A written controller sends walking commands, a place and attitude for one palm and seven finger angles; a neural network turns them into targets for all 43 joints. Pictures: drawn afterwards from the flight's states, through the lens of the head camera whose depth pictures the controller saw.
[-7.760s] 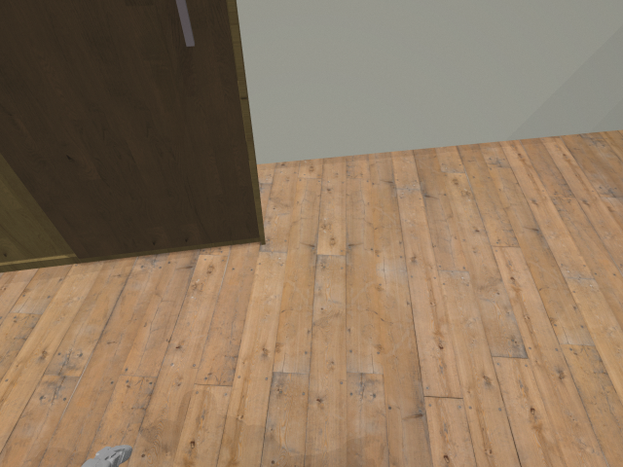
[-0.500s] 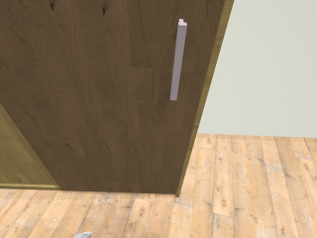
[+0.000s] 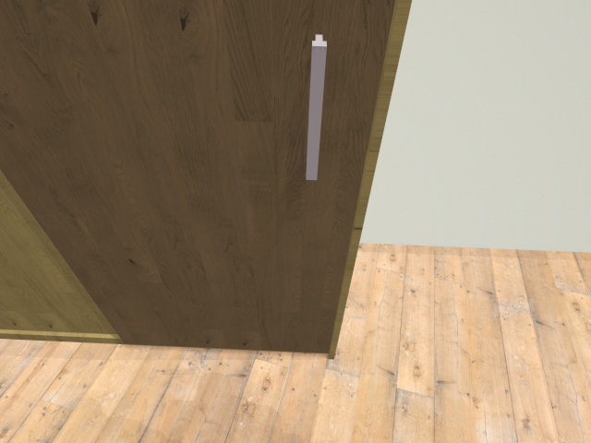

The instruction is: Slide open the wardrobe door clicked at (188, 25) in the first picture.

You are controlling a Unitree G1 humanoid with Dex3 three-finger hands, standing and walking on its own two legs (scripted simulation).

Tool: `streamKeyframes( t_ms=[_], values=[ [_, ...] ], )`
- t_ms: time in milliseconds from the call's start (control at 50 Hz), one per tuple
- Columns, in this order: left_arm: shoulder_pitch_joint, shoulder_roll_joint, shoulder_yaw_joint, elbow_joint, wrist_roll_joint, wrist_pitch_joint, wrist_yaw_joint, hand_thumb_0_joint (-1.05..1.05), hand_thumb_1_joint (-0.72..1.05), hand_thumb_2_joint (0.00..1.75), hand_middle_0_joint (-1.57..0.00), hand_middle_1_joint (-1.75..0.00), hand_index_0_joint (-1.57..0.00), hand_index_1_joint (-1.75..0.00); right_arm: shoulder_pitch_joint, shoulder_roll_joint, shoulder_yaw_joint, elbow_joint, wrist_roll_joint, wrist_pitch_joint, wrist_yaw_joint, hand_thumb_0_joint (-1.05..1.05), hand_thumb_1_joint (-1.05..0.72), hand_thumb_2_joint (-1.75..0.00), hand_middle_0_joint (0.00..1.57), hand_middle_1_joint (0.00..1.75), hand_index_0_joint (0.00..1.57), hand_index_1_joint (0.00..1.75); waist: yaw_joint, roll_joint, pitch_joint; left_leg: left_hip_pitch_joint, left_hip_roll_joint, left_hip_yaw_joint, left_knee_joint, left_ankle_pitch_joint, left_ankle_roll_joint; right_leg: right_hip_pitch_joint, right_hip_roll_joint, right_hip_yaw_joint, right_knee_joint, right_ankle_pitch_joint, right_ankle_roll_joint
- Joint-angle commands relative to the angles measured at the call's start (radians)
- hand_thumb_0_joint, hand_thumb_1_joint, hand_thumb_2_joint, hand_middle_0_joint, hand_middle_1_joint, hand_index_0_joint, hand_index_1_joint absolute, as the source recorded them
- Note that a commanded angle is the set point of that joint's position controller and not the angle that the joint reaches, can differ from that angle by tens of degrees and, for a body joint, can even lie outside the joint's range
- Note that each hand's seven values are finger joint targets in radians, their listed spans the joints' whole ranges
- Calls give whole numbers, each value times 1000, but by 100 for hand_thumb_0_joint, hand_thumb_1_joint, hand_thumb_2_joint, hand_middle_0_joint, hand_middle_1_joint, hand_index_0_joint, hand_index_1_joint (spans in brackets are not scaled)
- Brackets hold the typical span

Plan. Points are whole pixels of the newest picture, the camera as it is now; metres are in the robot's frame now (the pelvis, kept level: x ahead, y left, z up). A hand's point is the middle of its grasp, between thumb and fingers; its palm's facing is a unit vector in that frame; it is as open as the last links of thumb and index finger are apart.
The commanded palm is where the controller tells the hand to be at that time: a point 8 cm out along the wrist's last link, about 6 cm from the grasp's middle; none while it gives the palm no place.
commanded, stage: come to a stop and stand still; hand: right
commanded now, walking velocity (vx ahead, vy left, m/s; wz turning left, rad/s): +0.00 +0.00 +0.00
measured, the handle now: (314, 113) +0.55 +0.01 +0.20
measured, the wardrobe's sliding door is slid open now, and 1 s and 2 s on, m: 0.00 0.00 0.00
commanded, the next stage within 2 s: look again from close up in 0.34 s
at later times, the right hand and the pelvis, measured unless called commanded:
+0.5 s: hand out of the picture -0.04 -0.14 -0.17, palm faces +0.07 +0.98 -0.16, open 7.4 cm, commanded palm none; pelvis +0.00 +0.02 +0.00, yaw -2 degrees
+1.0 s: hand out of the picture +0.02 -0.11 -0.17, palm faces +0.05 +0.98 -0.18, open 7.4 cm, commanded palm none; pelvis +0.03 +0.05 +0.00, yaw -2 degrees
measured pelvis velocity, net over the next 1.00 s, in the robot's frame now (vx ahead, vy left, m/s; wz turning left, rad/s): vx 0.03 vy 0.05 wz -0.04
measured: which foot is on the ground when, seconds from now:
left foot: down 0.00-1.00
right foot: down 0.00-1.00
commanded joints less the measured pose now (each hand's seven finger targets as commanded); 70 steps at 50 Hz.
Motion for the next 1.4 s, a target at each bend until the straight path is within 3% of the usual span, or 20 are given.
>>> streamKeyframes(
  t_ms=[0, 60, 180, 260, 400, 440, 500, 640, 700, 800, 1060, 1380],
  values=[
    [-21, 116, 24, -52, -2, -24, 8, 0, 90, 90, -20, -30, -20, -30, 62, -81, -17, -18, 3, -16, -11, 0, -90, -90, 20, 30, 20, 30, -18, -27, 89, 15, 16, -23, -21, -69, 27, -122, -253, 312, -268, -426, 80],
    [-25, 114, 24, -47, -2, -22, 8, 0, 90, 90, -20, -30, -20, -30, 70, -73, -15, -9, 2, -20, -11, 0, -90, -90, 20, 30, 20, 30, -18, 12, 99, 20, 20, -36, -40, -70, 28, -133, -248, 306, -257, -419, 73],
    [-30, 108, 27, -39, -3, -22, 7, 0, 90, 90, -20, -30, -20, -30, 86, -65, -15, 2, 1, -23, -10, 0, -90, -90, 20, 30, 20, 30, -14, -9, 95, -1, 17, -43, -45, -80, 24, -116, -241, 300, -253, -426, 76],
    [-29, 101, 26, -38, -3, -20, 6, 0, 90, 90, -20, -30, -20, -30, 84, -65, -13, 4, -1, -27, -10, 0, -90, -90, 20, 30, 20, 30, -7, 29, 102, -19, 26, -69, -77, -114, 25, -116, -224, 285, -226, -411, 73],
    [-25, 100, 25, -35, -2, -22, 7, 0, 90, 90, -20, -30, -20, -30, 97, -64, -14, 10, 0, -30, -8, 0, -90, -90, 20, 30, 20, 30, -6, -3, 90, -33, 21, -77, -82, -129, 24, -105, -219, 288, -221, -409, 74],
    [-29, 95, 23, -35, -3, -25, 6, 0, 90, 90, -20, -30, -20, -30, 97, -64, -13, 11, 0, -34, -9, 0, -90, -90, 20, 30, 20, 30, -9, 21, 85, -17, 30, -85, -95, -106, 26, -107, -215, 280, -206, -378, 71],
    [-16, 94, 21, -30, -3, -24, 6, 0, 90, 90, -20, -30, -20, -30, 86, -69, -12, 11, 1, -33, -8, 0, -90, -90, 20, 30, 20, 30, -2, 14, 97, -36, 30, -89, -102, -147, 24, -108, -212, 279, -209, -394, 76],
    [-4, 86, 14, -20, -3, -31, 8, 0, 90, 90, -20, -30, -20, -30, 77, -69, -10, 12, 4, -39, -9, 0, -90, -90, 20, 30, 20, 30, -5, 11, 77, 2, 42, -94, -116, -100, 26, -107, -208, 268, -191, -336, 74],
    [4, 87, 14, -15, -2, -28, 7, 0, 90, 90, -20, -30, -20, -30, 70, -73, -12, 13, 3, -35, -8, 0, -90, -90, 20, 30, 20, 30, -6, 7, 97, -10, 35, -89, -113, -139, 22, -127, -209, 279, -205, -382, 75],
    [25, 72, 8, -4, -2, -30, 7, 0, 90, 90, -20, -30, -20, -30, 57, -75, -11, 10, 7, -40, -9, 0, -90, -90, 20, 30, 20, 30, -2, 35, 92, -17, 50, -111, -144, -152, 28, -107, -191, 250, -164, -310, 77],
    [34, 48, -10, 30, -8, -47, 13, 0, 90, 90, -20, -30, -20, -30, 26, -82, -1, 17, 19, -57, -16, 0, -90, -90, 20, 30, 20, 30, 2, 31, 34, 68, 66, -118, -150, 59, 35, -9, -187, 186, -108, -47, 92],
    [1, 59, -10, 45, -8, -44, 16, 0, 90, 90, -20, -30, -20, -30, 13, -96, 0, 17, 20, -55, -18, 0, -90, -90, 20, 30, 20, 30, -1, 18, 52, 78, 62, -113, -161, 101, 33, 43, -195, 173, -110, -3, 96]
  ],
)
